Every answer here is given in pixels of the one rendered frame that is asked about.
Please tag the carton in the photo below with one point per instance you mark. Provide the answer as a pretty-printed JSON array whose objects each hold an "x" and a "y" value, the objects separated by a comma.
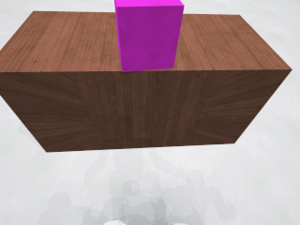
[{"x": 147, "y": 33}]

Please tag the pedestal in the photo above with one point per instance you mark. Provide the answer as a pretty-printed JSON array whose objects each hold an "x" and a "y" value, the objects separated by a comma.
[{"x": 61, "y": 74}]

